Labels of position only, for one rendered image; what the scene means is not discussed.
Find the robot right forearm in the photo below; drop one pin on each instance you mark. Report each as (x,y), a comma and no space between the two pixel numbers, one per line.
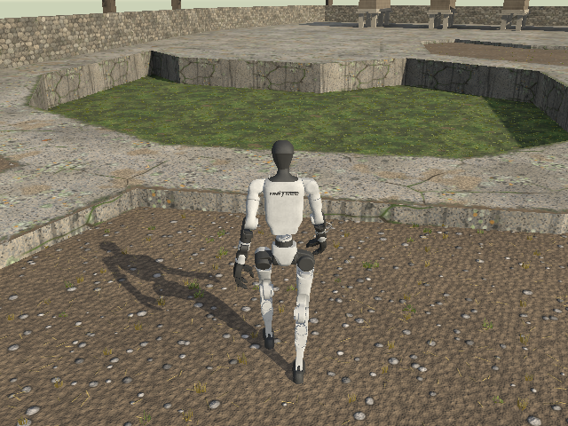
(320,230)

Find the left robot foot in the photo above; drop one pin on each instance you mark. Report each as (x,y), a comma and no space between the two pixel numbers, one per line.
(269,341)

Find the robot left hand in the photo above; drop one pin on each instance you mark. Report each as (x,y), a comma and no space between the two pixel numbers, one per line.
(237,274)

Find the robot right upper arm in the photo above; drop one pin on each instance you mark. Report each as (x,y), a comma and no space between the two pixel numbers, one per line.
(312,188)

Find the robot right thigh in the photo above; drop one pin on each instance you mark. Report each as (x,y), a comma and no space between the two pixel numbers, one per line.
(304,274)

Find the robot left forearm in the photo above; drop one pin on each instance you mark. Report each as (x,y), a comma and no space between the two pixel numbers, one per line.
(244,244)

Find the robot right hand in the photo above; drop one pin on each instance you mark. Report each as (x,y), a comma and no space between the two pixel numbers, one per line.
(314,242)

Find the robot left upper arm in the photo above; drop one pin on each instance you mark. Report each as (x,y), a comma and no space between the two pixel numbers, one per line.
(254,189)

